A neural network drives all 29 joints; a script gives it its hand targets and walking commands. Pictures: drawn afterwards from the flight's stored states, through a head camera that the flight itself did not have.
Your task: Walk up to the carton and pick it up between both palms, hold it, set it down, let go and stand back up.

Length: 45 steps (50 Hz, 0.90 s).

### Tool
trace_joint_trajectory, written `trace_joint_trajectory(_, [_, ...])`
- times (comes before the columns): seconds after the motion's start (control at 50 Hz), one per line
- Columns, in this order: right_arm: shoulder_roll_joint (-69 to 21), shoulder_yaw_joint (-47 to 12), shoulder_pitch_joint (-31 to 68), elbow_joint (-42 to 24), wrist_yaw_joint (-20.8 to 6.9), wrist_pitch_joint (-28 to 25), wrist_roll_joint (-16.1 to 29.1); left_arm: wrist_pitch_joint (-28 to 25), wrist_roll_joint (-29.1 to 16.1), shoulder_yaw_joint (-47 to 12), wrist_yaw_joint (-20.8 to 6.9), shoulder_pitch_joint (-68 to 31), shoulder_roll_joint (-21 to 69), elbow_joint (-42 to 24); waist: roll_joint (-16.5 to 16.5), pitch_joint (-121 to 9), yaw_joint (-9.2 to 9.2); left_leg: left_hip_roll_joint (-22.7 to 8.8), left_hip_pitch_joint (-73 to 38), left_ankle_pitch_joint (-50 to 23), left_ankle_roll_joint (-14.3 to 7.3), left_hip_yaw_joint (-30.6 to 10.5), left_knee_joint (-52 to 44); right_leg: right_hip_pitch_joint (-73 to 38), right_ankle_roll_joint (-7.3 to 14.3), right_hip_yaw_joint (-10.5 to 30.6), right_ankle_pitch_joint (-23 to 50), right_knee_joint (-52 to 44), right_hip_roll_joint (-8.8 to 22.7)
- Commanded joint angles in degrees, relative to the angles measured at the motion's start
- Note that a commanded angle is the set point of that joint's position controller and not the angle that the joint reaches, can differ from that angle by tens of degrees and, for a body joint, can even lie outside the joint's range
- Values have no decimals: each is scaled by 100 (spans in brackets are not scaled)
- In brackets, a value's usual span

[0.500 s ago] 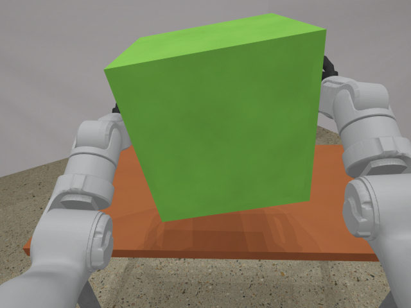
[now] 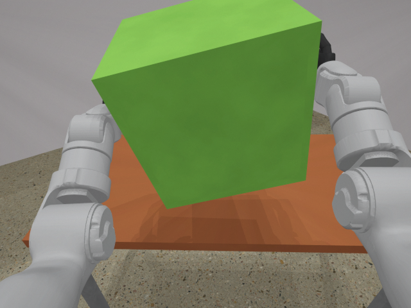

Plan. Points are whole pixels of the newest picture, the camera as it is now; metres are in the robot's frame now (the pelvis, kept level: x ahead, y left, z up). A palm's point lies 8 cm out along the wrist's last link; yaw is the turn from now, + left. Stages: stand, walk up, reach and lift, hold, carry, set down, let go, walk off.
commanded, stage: set down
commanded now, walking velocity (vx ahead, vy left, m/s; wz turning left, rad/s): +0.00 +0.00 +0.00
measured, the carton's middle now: (213, 99) +0.44 +0.02 +0.28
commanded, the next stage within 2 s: none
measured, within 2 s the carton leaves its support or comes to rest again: neither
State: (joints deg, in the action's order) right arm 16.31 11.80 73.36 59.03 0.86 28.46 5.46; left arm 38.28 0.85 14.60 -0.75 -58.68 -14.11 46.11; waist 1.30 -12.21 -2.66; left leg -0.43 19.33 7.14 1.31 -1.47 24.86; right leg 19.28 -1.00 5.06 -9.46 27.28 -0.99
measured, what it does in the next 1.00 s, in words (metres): stands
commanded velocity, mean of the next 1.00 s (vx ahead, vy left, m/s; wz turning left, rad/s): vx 0.00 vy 0.00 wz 0.00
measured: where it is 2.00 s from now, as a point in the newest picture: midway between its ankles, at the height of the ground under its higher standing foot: outside the picture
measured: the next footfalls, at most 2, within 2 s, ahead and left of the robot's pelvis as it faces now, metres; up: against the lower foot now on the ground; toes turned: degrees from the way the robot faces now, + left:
none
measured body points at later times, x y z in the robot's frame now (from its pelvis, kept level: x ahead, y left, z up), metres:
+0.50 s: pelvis +0.02 +0.00 +0.00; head -0.01 -0.02 +0.45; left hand +0.43 +0.21 +0.23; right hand +0.47 -0.16 +0.31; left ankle +0.07 +0.13 -0.74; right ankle +0.05 -0.13 -0.74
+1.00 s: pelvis +0.02 +0.00 +0.00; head -0.02 -0.01 +0.45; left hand +0.43 +0.21 +0.20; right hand +0.47 -0.16 +0.29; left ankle +0.07 +0.13 -0.74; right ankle +0.05 -0.13 -0.74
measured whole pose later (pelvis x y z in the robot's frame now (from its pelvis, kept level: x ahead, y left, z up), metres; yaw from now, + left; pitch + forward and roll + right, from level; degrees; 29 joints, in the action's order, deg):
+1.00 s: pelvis +0.02 +0.00 +0.00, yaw +0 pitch +2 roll +0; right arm 15.3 10.6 69.6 61.3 -2.5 18.8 3.0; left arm 32.5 1.1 14.6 2.4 -50.4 -10.6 41.8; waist 0.6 -8.3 -2.7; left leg -0.5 17.5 7.8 1.5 -1.5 23.1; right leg 17.4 -1.0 5.1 -10.1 25.3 -1.0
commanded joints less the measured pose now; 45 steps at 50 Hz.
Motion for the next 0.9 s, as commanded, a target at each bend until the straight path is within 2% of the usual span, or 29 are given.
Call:
trace_joint_trajectory(0.0, [-3848, -138, 3601, -356, -1005, -599, 414, -979, -220, -250, -992, -5301, 3005, -1445, -248, -1832, 97, 87, -752, 1091, -78, 180, -1579, -2016, -75, -566, -471, -1074, -346])
trace_joint_trajectory(0.02, [-3938, -376, 3511, -629, -1002, -649, 582, -990, -300, -471, -908, -5284, 3063, -1761, -161, -2266, 77, 80, -1026, 776, -23, 150, -1512, -2122, -57, -558, -93, -1089, -342])
trace_joint_trajectory(0.06, [-4339, -782, 3795, -1191, -974, -703, 798, -1111, -495, -533, -757, -5672, 3037, -2376, -319, -3109, -196, 223, -1422, -172, 20, 329, -1182, -2058, -96, -498, 266, -1034, -316])
trace_joint_trajectory(0.08, [-4281, -724, 3426, -814, -989, -679, 796, -1126, -507, -567, -703, -5621, 3110, -2418, -223, -2895, -46, 243, -1527, -118, 33, 298, -1169, -1949, -88, -542, 251, -1060, -317])
trace_joint_trajectory(0.1, [-4447, -896, 3504, -872, -986, -691, 834, -1174, -567, -541, -677, -5935, 2950, -2576, -390, -3188, -156, 254, -1708, -181, -7, 333, -1088, -1923, -133, -532, 170, -1089, -270])
trace_joint_trajectory(0.14, [-4447, -961, 3315, -1019, -917, -711, 891, -1195, -702, -860, -582, -5951, 2984, -3000, -204, -3432, 12, 285, -1827, -563, 81, 306, -994, -2024, -131, -556, 574, -988, -297])
trace_joint_trajectory(0.16, [-4550, -1119, 3424, -1258, -882, -744, 905, -1198, -775, -921, -561, -5676, 3108, -2812, -327, -3482, -44, 307, -1907, -803, 46, 298, -888, -2124, -137, -564, 745, -1031, -306])
trace_joint_trajectory(0.18, [-4604, -1216, 3175, -1126, -879, -658, 977, -1221, -737, -785, -542, -5870, 2986, -3167, -367, -3534, -80, 302, -2055, -976, 35, 297, -869, -2100, -169, -572, 880, -996, -305])
trace_joint_trajectory(0.2, [-4577, -1327, 3128, -1297, -839, -692, 1074, -1166, -706, -937, -488, -5594, 3066, -3173, -204, -3507, -43, 335, -2064, -1223, 69, 284, -821, -2077, -176, -603, 1121, -988, -339])
trace_joint_trajectory(0.24, [-4494, -1424, 3021, -1316, -835, -645, 1079, -1063, -611, -821, -514, -5191, 2982, -2981, -464, -3286, -111, 330, -2086, -1336, 20, 280, -770, -2099, -205, -612, 1216, -1011, -348])
trace_joint_trajectory(0.3, [-4106, -1314, 2895, -955, -789, -567, 1057, -914, -510, -646, -595, -4786, 2784, -2486, -595, -2739, 30, 320, -1986, -980, -74, 269, -846, -2042, -206, -613, 941, -1104, -303])
trace_joint_trajectory(0.36, [-3983, -1427, 2643, -1241, -723, -539, 1106, -806, -408, -692, -687, -4158, 2793, -2569, -591, -2824, 15, 332, -2043, -1482, -67, 261, -822, -2278, -229, -607, 1500, -1042, -335])
trace_joint_trajectory(0.38, [-3902, -1312, 2420, -1004, -719, -524, 1058, -821, -461, -824, -708, -4317, 2838, -2746, -405, -2785, 202, 336, -2175, -1419, 4, 262, -801, -2203, -219, -664, 1426, -1056, -287])
trace_joint_trajectory(0.4, [-3994, -1456, 2615, -1170, -708, -521, 1145, -846, -465, -762, -697, -4280, 2758, -2770, -491, -2779, 50, 350, -2072, -1503, -27, 276, -796, -2268, -249, -603, 1593, -1034, -308])
trace_joint_trajectory(0.44, [-3910, -1448, 2689, -1240, -745, -529, 1174, -842, -479, -748, -716, -4319, 2791, -2636, -599, -2641, -7, 344, -2019, -1317, -29, 240, -811, -2114, -215, -612, 1255, -1082, -296])
trace_joint_trajectory(0.48, [-3977, -1469, 2705, -1292, -749, -602, 1155, -908, -549, -907, -668, -4549, 2876, -2970, -406, -2860, 66, 324, -2133, -1357, 28, 247, -812, -2085, -189, -648, 1251, -1049, -321])
trace_joint_trajectory(0.5, [-4081, -1612, 2677, -1419, -788, -625, 1191, -952, -517, -901, -641, -4516, 2950, -3064, -389, -2881, -81, 324, -2136, -1540, 44, 249, -743, -2047, -168, -621, 1383, -1004, -313])
trace_joint_trajectory(0.56, [-4114, -1490, 2935, -1342, -861, -751, 1125, -1101, -658, -1163, -521, -5107, 3060, -3254, -256, -2982, 8, 307, -2227, -1318, 133, 181, -744, -1863, -111, -679, 1098, -1017, -338])
trace_joint_trajectory(0.58, [-4176, -1551, 2987, -1416, -918, -801, 1151, -1146, -692, -1131, -468, -5256, 3047, -3549, -247, -3224, -90, 269, -2332, -1440, 131, 161, -698, -1796, -114, -666, 1144, -979, -340])
trace_joint_trajectory(0.62, [-4229, -1472, 2865, -1290, -939, -841, 1122, -1179, -651, -1247, -391, -5226, 3143, -3572, 67, -3255, -31, 299, -2384, -1516, 201, 190, -639, -1717, -115, -706, 1198, -984, -332])
trace_joint_trajectory(0.64, [-4220, -1412, 2946, -1157, -984, -887, 1041, -1228, -660, -1206, -374, -5289, 3202, -3492, -133, -3158, -70, 271, -2286, -1232, 140, 170, -706, -1710, -118, -722, 912, -993, -334])
trace_joint_trajectory(0.66, [-4180, -1292, 2865, -933, -1042, -935, 912, -1221, -586, -1215, -345, -5276, 3262, -3217, 26, -3100, -49, 258, -2220, -974, 190, 156, -754, -1539, -93, -761, 665, -999, -298])
trace_joint_trajectory(0.68, [-4005, -1117, 2953, -815, -1062, -920, 778, -1215, -594, -1085, -371, -5053, 3174, -2764, -251, -2881, -27, 216, -2163, -616, 126, 148, -841, -1411, -77, -731, 402, -1085, -287])
trace_joint_trajectory(0.7, [-4101, -1088, 2784, -702, -1105, -981, 715, -1251, -556, -1095, -352, -5111, 3127, -2934, -244, -2865, -3, 203, -2081, -543, 139, 170, -889, -1401, -83, -744, 385, -1043, -295])
trace_joint_trajectory(0.78, [-3834, -603, 2622, -151, -1147, -989, 281, -1211, -157, -511, -550, -4571, 2845, -1786, -544, -1950, -104, 272, -1466, 161, -15, 305, -1175, -1538, -127, -689, -159, -1162, -194])
trace_joint_trajectory(0.8, [-3747, -398, 2467, 104, -1202, -1006, 225, -1219, -73, -518, -567, -4606, 2843, -1797, -400, -1829, -47, 223, -1497, 349, 31, 284, -1238, -1500, -55, -700, -346, -1170, -218])
trace_joint_trajectory(0.84, [-3711, -418, 2405, 158, -1273, -999, 172, -1216, 97, -222, -593, -4362, 2748, -1670, -476, -1582, -286, 215, -1262, 405, -26, 312, -1322, -1607, -99, -710, -390, -1112, -222])
trace_joint_trajectory(0.86, [-3746, -302, 2401, 206, -1257, -1056, 151, -1247, 47, -298, -608, -4594, 2779, -1695, -399, -1730, -147, 219, -1331, 257, -8, 317, -1299, -1703, -82, -675, -213, -1092, -192])
trace_joint_trajectory(0.88, [-3835, -373, 2534, 24, -1289, -1154, 157, -1327, 76, -305, -639, -4512, 2890, -1759, -339, -1983, -279, 232, -1369, 264, -3, 355, -1282, -1672, -98, -660, -273, -1069, -172])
